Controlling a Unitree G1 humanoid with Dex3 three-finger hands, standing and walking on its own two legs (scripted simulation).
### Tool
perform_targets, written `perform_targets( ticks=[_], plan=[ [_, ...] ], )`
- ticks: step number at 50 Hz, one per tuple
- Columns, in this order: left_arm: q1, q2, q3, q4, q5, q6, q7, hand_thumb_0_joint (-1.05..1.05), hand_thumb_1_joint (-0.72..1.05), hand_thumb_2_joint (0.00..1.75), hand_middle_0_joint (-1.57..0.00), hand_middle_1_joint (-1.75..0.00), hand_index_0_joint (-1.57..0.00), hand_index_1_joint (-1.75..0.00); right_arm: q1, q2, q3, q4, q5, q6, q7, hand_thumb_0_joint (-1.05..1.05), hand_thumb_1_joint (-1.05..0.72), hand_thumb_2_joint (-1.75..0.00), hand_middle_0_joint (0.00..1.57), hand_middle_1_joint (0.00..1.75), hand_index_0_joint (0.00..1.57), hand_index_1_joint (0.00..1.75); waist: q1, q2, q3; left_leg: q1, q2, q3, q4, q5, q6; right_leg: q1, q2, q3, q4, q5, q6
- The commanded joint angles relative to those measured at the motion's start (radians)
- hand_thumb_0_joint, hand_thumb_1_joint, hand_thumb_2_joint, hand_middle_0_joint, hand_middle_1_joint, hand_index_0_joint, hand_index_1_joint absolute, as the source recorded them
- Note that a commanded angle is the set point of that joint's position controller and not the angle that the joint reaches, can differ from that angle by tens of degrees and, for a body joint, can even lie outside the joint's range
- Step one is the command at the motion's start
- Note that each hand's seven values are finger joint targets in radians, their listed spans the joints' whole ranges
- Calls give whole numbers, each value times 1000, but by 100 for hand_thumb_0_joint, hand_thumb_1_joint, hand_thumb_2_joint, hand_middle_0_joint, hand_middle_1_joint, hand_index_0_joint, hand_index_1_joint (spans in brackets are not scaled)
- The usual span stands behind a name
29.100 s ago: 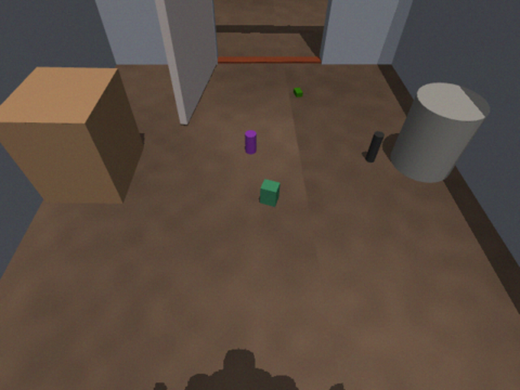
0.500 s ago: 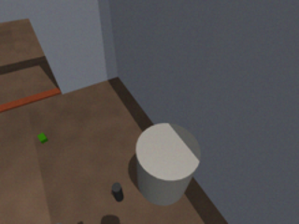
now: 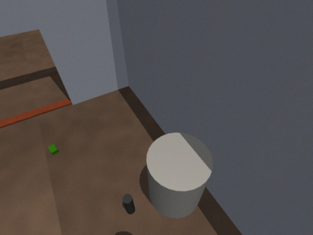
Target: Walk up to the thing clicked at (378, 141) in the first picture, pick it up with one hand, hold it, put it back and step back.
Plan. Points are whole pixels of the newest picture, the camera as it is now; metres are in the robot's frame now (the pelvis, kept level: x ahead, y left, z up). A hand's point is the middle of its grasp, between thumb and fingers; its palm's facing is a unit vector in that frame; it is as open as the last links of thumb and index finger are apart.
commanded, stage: stand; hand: left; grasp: from the side
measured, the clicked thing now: (129, 204) +0.43 +0.19 -0.69
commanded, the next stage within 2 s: step back in 1.32 s
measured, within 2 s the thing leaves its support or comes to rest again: neither
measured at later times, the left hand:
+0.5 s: hand out of the picture +0.07 +0.24 -0.16, palm faces -0.02 -0.94 -0.34, open 7.3 cm
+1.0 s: hand out of the picture +0.09 +0.24 -0.16, palm faces -0.02 -0.94 -0.34, open 7.3 cm
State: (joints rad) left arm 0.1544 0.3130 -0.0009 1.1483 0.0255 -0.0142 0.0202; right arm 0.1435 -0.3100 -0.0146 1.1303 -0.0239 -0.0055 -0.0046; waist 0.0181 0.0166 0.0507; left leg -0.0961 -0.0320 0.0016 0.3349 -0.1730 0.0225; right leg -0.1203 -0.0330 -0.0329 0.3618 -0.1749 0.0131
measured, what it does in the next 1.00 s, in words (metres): stands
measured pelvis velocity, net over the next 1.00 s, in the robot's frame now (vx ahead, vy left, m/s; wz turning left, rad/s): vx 0.02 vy -0.01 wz -0.01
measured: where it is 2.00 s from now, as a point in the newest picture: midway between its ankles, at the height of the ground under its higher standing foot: outside the picture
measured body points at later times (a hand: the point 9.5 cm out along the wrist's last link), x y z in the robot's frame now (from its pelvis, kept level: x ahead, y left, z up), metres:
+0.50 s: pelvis +0.01 -0.01 +0.00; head +0.01 -0.01 +0.45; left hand +0.07 +0.28 -0.13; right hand +0.07 -0.30 -0.14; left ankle +0.01 +0.10 -0.75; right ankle +0.02 -0.13 -0.75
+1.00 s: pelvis +0.02 -0.01 +0.00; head +0.02 -0.01 +0.45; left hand +0.09 +0.29 -0.13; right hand +0.09 -0.30 -0.14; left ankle +0.01 +0.10 -0.75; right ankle +0.02 -0.13 -0.75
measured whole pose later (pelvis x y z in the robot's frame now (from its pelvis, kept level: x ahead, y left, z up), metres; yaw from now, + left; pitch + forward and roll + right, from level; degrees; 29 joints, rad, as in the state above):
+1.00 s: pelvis +0.02 -0.01 +0.00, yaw -1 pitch -2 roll +0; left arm 0.10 0.32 0.00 1.18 0.01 -0.02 0.01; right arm 0.11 -0.34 0.00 1.16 -0.01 -0.01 0.00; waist 0.01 0.01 0.04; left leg -0.07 -0.01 0.01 0.29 -0.18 0.01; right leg -0.09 -0.01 -0.03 0.30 -0.17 0.00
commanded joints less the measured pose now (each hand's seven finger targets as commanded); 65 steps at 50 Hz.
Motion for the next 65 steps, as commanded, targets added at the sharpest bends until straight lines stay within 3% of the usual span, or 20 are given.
perform_targets(
  ticks=[1,5,9,13,18,29,33,38,41,49,53,56,58,65],
  plan=[
    [-62,198,38,-45,-2,-22,13,0,90,90,-20,-30,-20,-30,-44,-185,-33,-44,0,-21,-17,0,-90,-90,20,30,20,30,-8,-24,-36,-38,132,-113,-74,52,1,18,-103,104,-84,58,-25],
    [-62,207,39,-26,-4,-16,10,0,90,90,-20,-30,-20,-30,-46,-186,-31,-34,-2,-17,-15,0,-90,-90,20,30,20,30,-5,-17,8,-68,124,-114,-97,-36,-5,-10,-90,101,-96,-39,-23],
    [-60,207,38,-19,-2,-14,6,0,90,90,-20,-30,-20,-30,-49,-198,-32,-31,0,-16,-14,0,-90,-90,20,30,20,30,-5,-8,-8,-79,128,-115,-98,-65,-2,-3,-90,108,-99,-56,-27],
    [-74,209,37,-20,-3,-23,8,0,90,90,-20,-30,-20,-30,-46,-191,-27,-31,3,-20,-14,0,-90,-90,20,30,20,30,-8,-22,-48,-39,139,-110,-74,46,2,21,-107,119,-102,43,-29],
    [-87,215,40,-16,-8,-23,5,0,90,90,-20,-30,-20,-30,-43,-199,-20,-24,4,-24,-16,0,-90,-90,20,30,20,30,-11,-9,-54,-31,144,-104,-78,83,2,44,-108,115,-93,118,-29],
    [-90,209,37,-12,-9,-16,-1,0,90,90,-20,-30,-20,-30,-48,-210,-18,-21,6,-26,-16,0,-90,-90,20,30,20,30,-10,-13,-35,-39,148,-107,-101,32,-6,26,-99,109,-96,52,-28],
    [-89,203,35,-15,-10,-19,0,0,90,90,-20,-30,-20,-30,-59,-219,-21,-24,8,-30,-16,0,-90,-90,20,30,20,30,-9,-24,-67,4,155,-105,-85,128,-4,33,-103,109,-95,127,-29],
    [-97,215,39,-18,-13,-18,1,0,90,90,-20,-30,-20,-30,-48,-214,-18,-19,7,-28,-17,0,-90,-90,20,30,20,30,-16,-13,-58,-16,153,-94,-89,117,-5,48,-109,115,-97,154,-28],
    [-89,216,38,-17,-12,-18,-2,0,90,90,-20,-30,-20,-30,-58,-217,-19,-19,8,-28,-15,0,-90,-90,20,30,20,30,-9,-24,-53,-12,153,-101,-102,90,-7,35,-100,106,-101,103,-27],
    [-89,218,39,-25,-14,-22,0,0,90,90,-20,-30,-20,-30,-59,-228,-21,-25,11,-29,-17,0,-90,-90,20,30,20,30,-12,-6,-86,8,162,-93,-75,186,-1,72,-114,113,-94,217,-29],
    [-97,220,39,-27,-15,-21,0,0,90,90,-20,-30,-20,-30,-62,-223,-18,-24,10,-28,-16,0,-90,-90,20,30,20,30,-12,-14,-63,-1,161,-98,-86,165,-4,57,-110,110,-99,186,-26],
    [-92,220,40,-31,-12,-23,0,0,90,90,-20,-30,-20,-30,-66,-230,-20,-32,12,-30,-16,0,-90,-90,20,30,20,30,-13,-14,-91,19,165,-94,-75,203,-2,68,-112,105,-90,227,-26],
    [-97,227,43,-32,-13,-22,0,0,90,90,-20,-30,-20,-30,-64,-229,-21,-31,10,-30,-16,0,-90,-90,20,30,20,30,-15,-20,-89,25,166,-95,-80,199,-3,65,-110,102,-89,212,-28],
    [-93,222,42,-29,-15,-15,-5,0,90,90,-20,-30,-20,-30,-63,-232,-22,-26,9,-26,-13,0,-90,-90,20,30,20,30,-14,-13,-23,-30,153,-100,-116,27,-8,18,-99,109,-118,51,-28]
  ],
)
